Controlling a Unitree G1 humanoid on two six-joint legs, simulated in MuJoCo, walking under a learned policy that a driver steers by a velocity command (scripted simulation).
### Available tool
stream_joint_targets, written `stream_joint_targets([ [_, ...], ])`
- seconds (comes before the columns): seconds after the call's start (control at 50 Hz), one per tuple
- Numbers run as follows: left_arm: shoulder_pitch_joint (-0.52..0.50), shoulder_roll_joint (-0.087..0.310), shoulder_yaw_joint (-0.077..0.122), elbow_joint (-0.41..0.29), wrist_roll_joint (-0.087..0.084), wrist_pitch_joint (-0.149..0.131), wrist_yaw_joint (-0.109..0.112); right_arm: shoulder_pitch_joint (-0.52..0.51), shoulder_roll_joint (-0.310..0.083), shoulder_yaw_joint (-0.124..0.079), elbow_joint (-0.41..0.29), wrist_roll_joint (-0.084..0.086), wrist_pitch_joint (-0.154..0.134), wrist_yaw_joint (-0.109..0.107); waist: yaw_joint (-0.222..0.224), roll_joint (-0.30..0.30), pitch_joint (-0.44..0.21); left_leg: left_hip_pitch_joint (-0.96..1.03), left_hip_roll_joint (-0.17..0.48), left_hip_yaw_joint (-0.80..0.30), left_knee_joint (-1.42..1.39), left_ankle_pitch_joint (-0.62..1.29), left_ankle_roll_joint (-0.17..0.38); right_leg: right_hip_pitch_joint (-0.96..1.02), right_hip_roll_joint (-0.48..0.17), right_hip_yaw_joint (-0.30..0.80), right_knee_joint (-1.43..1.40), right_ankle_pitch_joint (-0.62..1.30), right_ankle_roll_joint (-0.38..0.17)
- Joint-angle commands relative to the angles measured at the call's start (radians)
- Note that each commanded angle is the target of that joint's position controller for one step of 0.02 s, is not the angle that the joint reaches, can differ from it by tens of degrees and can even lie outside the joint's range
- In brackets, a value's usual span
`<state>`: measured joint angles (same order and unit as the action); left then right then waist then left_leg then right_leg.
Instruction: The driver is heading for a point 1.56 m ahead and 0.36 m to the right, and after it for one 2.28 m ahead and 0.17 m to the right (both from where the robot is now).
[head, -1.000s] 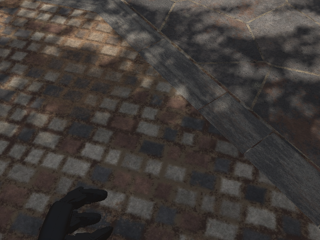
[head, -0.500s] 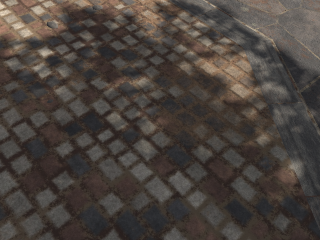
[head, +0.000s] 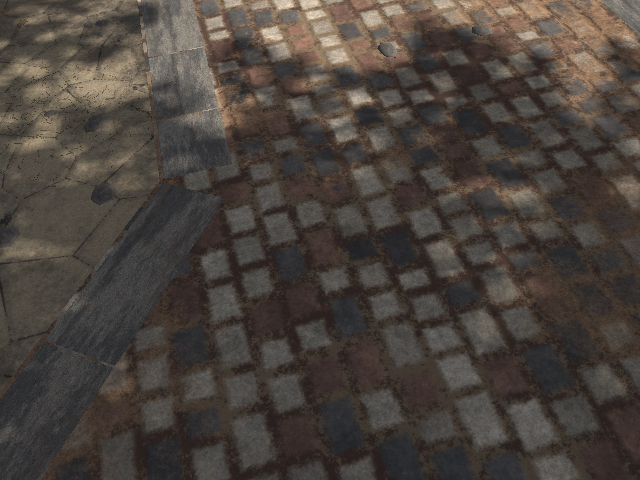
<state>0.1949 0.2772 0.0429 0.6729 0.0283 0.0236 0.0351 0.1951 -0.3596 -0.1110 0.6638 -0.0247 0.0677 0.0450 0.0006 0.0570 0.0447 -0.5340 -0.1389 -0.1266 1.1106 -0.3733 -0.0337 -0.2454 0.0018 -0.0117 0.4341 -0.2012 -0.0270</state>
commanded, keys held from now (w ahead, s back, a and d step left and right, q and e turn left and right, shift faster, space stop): shift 0.12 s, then e+shift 0.58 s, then shift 0.16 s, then w+shift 0.08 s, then w+q+shift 0.06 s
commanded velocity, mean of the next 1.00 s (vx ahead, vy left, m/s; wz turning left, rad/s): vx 0.04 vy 0.00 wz -0.37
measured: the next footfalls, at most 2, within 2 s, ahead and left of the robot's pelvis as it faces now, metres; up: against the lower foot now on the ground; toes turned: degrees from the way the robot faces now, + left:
left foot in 0.22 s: +0.00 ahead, +0.12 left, +0.00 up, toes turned -1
right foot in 0.60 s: -0.02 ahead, -0.10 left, +0.00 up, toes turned -18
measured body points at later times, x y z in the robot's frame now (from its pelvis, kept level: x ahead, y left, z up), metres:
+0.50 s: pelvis -0.02 +0.01 -0.01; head +0.01 +0.01 +0.44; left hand +0.09 +0.28 -0.13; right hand +0.10 -0.27 -0.11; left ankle -0.04 +0.12 -0.74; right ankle -0.05 -0.09 -0.71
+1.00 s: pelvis -0.01 -0.04 +0.00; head -0.01 -0.05 +0.45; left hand +0.21 +0.16 -0.09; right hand -0.05 -0.33 -0.12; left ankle +0.08 +0.08 -0.69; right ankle -0.06 -0.09 -0.74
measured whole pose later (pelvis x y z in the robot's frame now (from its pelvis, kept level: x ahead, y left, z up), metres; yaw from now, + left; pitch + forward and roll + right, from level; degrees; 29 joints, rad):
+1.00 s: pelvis -0.01 -0.04 +0.00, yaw -28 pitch +1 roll +1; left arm 0.28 0.28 0.04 0.70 0.03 0.02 -0.02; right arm 0.25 -0.32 -0.05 0.77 -0.04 0.04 0.03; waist 0.00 0.02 -0.01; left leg -0.47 0.02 0.00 0.85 -0.27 -0.04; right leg -0.16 0.12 0.13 0.36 -0.21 -0.11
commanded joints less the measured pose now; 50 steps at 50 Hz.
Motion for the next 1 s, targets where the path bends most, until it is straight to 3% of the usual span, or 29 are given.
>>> stream_joint_targets([
  [0.02, -0.01, 0.126, 0.032, -0.064, -0.004, -0.023, -0.004, 0.015, -0.047, 0.0, -0.048, 0.011, 0.001, 0.001, 0.003, -0.19, -0.067, -0.043, 0.024, 0.038, 0.011, -0.036, -0.022, 0.143, -0.211, 0.17, -0.104, 0.342, -0.171],
  [0.06, 0.044, 0.147, 0.041, -0.042, -0.006, -0.024, -0.006, -0.02, -0.028, 0.013, -0.056, 0.013, 0.005, -0.005, 0.031, -0.213, -0.082, -0.022, 0.031, 0.038, -0.11, -0.083, -0.024, 0.214, -0.231, 0.17, -0.073, 0.407, -0.179],
  [0.12, 0.04, 0.165, 0.049, -0.029, -0.003, -0.018, -0.02, -0.033, -0.003, 0.034, -0.055, 0.022, 0.006, -0.014, 0.038, -0.271, -0.102, 0.144, 0.049, 0.097, -0.334, -0.154, -0.004, 0.178, -0.227, 0.134, -0.049, 0.418, -0.173],
  [0.16, 0.056, 0.144, 0.039, -0.001, -0.004, -0.007, -0.033, -0.021, 0.022, 0.051, -0.036, 0.027, 0.001, -0.028, 0.033, -0.297, -0.096, 0.274, 0.054, 0.124, -0.562, -0.087, 0.016, 0.135, -0.204, 0.144, -0.032, 0.48, -0.165],
  [0.18, 0.05, 0.119, 0.027, 0.013, -0.014, -0.005, -0.04, 0.024, 0.049, 0.061, -0.006, 0.019, -0.005, -0.039, -0.003, -0.269, -0.085, 0.383, 0.059, 0.142, -0.771, 0.081, 0.028, 0.089, -0.176, 0.139, -0.007, 0.491, -0.134],
  [0.2, 0.075, 0.113, 0.027, 0.025, -0.024, -0.008, -0.045, 0.05, 0.028, 0.062, 0.012, 0.003, -0.018, -0.051, -0.008, -0.232, -0.087, 0.515, 0.1, 0.101, -0.885, 0.268, 0.046, 0.005, -0.157, 0.149, 0.007, 0.432, -0.08],
  [0.22, 0.11, 0.091, 0.024, 0.013, -0.026, -0.017, -0.054, 0.078, -0.051, 0.05, 0.011, -0.016, -0.032, -0.061, 0.004, -0.101, -0.137, 0.641, 0.275, -0.056, -0.883, 0.267, 0.075, -0.097, -0.117, 0.129, 0.068, 0.227, -0.022],
  [0.24, 0.094, 0.04, 0.009, -0.025, -0.034, -0.025, -0.06, 0.0, -0.156, 0.029, -0.004, -0.002, -0.032, -0.066, 0.037, 0.131, -0.082, 0.549, 0.437, -0.162, -0.815, 0.553, 0.16, -0.186, 0.0, 0.03, 0.088, -0.111, 0.016],
  [0.26, 0.05, 0.108, 0.027, -0.012, -0.028, -0.012, -0.055, -0.024, -0.111, 0.03, -0.005, 0.003, -0.038, -0.069, -0.011, 0.143, -0.089, 0.457, 0.454, -0.113, -0.77, 0.57, 0.218, -0.117, -0.009, 0.015, 0.242, -0.292, 0.02],
  [0.28, 0.035, 0.138, 0.044, -0.012, -0.035, -0.001, -0.056, -0.033, -0.083, 0.038, -0.011, 0.001, -0.044, -0.07, -0.018, 0.129, -0.057, 0.453, 0.446, -0.092, -0.775, 0.618, 0.239, -0.176, 0.016, 0.013, 0.384, -0.324, 0.015],
  [0.32, 0.068, 0.147, 0.063, 0.008, -0.029, 0.021, -0.059, -0.046, -0.044, 0.051, -0.009, 0.001, -0.042, -0.082, 0.0, 0.108, -0.024, 0.435, 0.423, -0.005, -0.772, 0.72, 0.239, -0.235, 0.01, 0.018, 0.579, -0.322, 0.023],
  [0.38, 0.087, 0.106, 0.057, 0.017, -0.023, 0.038, -0.068, -0.059, -0.017, 0.056, -0.017, -0.003, -0.039, -0.09, 0.004, 0.1, -0.031, 0.471, 0.395, 0.081, -0.76, 0.676, 0.223, -0.266, -0.004, -0.008, 0.602, -0.274, 0.052],
  [0.48, 0.021, 0.074, 0.044, -0.04, -0.027, 0.053, -0.092, -0.046, -0.048, 0.039, -0.01, -0.006, -0.046, -0.082, -0.025, 0.12, -0.043, 0.464, 0.43, 0.135, -0.729, 0.577, 0.207, -0.177, -0.025, -0.056, 0.385, -0.244, 0.044],
  [0.54, 0.034, 0.086, 0.05, -0.06, -0.031, 0.049, -0.094, -0.05, -0.077, 0.024, -0.008, -0.001, -0.052, -0.068, -0.012, 0.117, -0.066, 0.443, 0.458, 0.159, -0.662, 0.561, 0.178, -0.095, -0.008, -0.096, 0.268, -0.225, 0.013],
  [0.56, 0.058, 0.081, 0.051, -0.057, -0.028, 0.045, -0.092, -0.061, -0.081, 0.021, -0.008, 0.007, -0.053, -0.063, 0.012, 0.093, -0.073, 0.412, 0.453, 0.19, -0.605, 0.519, 0.149, -0.036, 0.004, -0.108, 0.185, -0.166, 0.0],
  [0.58, 0.101, 0.09, 0.056, -0.043, -0.018, 0.035, -0.083, -0.05, -0.077, 0.019, -0.001, 0.013, -0.054, -0.059, 0.042, 0.027, -0.087, 0.343, 0.426, 0.237, -0.495, 0.409, 0.096, 0.061, 0.017, -0.073, 0.069, -0.056, -0.018],
  [0.6, 0.154, 0.191, 0.082, -0.036, -0.001, 0.018, -0.067, -0.017, -0.05, 0.024, -0.011, 0.014, -0.053, -0.052, 0.062, -0.207, -0.087, 0.164, 0.328, 0.315, -0.231, 0.133, 0.023, 0.178, -0.13, 0.211, -0.096, 0.111, -0.068],
  [0.62, 0.202, 0.35, 0.117, -0.049, -0.015, 0.006, -0.067, -0.09, 0.027, 0.051, -0.099, 0.0, -0.038, -0.056, 0.063, -0.388, -0.076, -0.125, 0.12, 0.247, -0.065, -0.338, -0.036, 0.227, -0.372, 0.633, -0.117, 0.489, -0.24],
  [0.64, 0.26, 0.324, 0.124, -0.04, -0.028, 0.009, -0.068, -0.128, -0.008, 0.05, -0.097, -0.012, -0.029, -0.067, 0.113, -0.24, -0.13, -0.137, 0.141, 0.093, 0.059, -0.324, -0.024, 0.253, -0.373, 0.612, -0.121, 0.41, -0.312],
  [0.66, 0.2, 0.272, 0.107, -0.042, -0.027, 0.016, -0.062, -0.123, -0.019, 0.047, -0.085, -0.001, -0.031, -0.066, 0.077, -0.187, -0.073, -0.155, 0.163, 0.067, 0.077, -0.226, -0.012, 0.207, -0.318, 0.527, -0.12, 0.273, -0.298],
  [0.68, 0.11, 0.229, 0.093, -0.056, -0.027, 0.026, -0.053, -0.114, -0.032, 0.042, -0.069, 0.007, -0.041, -0.063, 0.038, -0.146, -0.018, -0.139, 0.191, 0.058, 0.026, -0.107, -0.006, 0.145, -0.242, 0.44, -0.134, 0.172, -0.246],
  [0.7, 0.044, 0.202, 0.083, -0.075, -0.035, 0.031, -0.045, -0.106, -0.048, 0.037, -0.061, -0.001, -0.047, -0.063, 0.015, -0.157, -0.015, -0.113, 0.194, 0.062, -0.014, -0.036, -0.007, 0.121, -0.184, 0.396, -0.136, 0.161, -0.206],
  [0.74, 0.021, 0.177, 0.07, -0.083, -0.033, 0.029, -0.043, -0.029, -0.051, 0.036, -0.016, -0.013, -0.038, -0.056, 0.001, -0.141, -0.083, -0.047, 0.17, 0.087, 0.004, 0.027, -0.018, 0.127, -0.151, 0.323, -0.109, 0.317, -0.187],
  [0.78, 0.051, 0.181, 0.069, -0.069, -0.031, 0.02, -0.045, -0.009, -0.033, 0.042, -0.004, -0.003, -0.029, -0.052, 0.007, -0.119, -0.104, -0.031, 0.164, 0.094, -0.026, 0.039, -0.024, 0.138, -0.146, 0.309, -0.101, 0.36, -0.182],
  [0.86, 0.081, 0.176, 0.059, -0.054, -0.019, 0.018, -0.038, -0.025, -0.035, 0.043, 0.001, 0.001, -0.016, -0.055, 0.035, -0.162, -0.072, -0.05, 0.163, 0.092, -0.113, 0.05, -0.022, 0.147, -0.151, 0.346, -0.127, 0.246, -0.185],
  [0.88, 0.114, 0.178, 0.059, -0.044, -0.015, 0.016, -0.04, -0.016, -0.044, 0.043, 0.005, -0.008, -0.018, -0.049, 0.048, -0.165, -0.101, -0.045, 0.166, 0.095, -0.135, 0.055, -0.018, 0.159, -0.148, 0.378, -0.171, -0.02, -0.196],
  [0.9, 0.124, 0.178, 0.057, -0.038, -0.008, 0.013, -0.044, -0.025, -0.049, 0.041, 0.006, -0.016, -0.022, -0.04, 0.054, -0.19, -0.087, -0.066, 0.168, 0.098, -0.164, 0.064, -0.014, 0.159, -0.151, 0.428, -0.219, -0.283, -0.203],
  [0.92, 0.123, 0.175, 0.053, -0.034, -0.003, 0.008, -0.048, -0.044, -0.054, 0.039, 0.005, -0.019, -0.027, -0.03, 0.059, -0.209, -0.053, -0.093, 0.17, 0.102, -0.198, 0.076, -0.012, 0.151, -0.163, 0.474, -0.257, -0.414, -0.206],
  [1.0, 0.133, 0.185, 0.05, -0.007, 0.003, -0.035, -0.049, -0.072, -0.047, 0.045, 0.021, -0.008, -0.059, -0.007, 0.063, -0.177, -0.009, -0.12, 0.185, 0.122, -0.313, 0.129, 0.01, 0.186, -0.202, 0.449, -0.301, -0.429, -0.197],
])
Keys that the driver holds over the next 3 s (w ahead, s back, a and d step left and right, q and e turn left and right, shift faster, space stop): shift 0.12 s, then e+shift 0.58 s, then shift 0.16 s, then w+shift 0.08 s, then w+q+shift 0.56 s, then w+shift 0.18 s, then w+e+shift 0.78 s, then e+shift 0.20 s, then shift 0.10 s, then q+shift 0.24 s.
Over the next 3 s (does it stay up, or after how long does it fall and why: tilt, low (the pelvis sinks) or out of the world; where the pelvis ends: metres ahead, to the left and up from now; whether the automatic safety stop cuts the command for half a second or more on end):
stays up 1.48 -0.28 -0.02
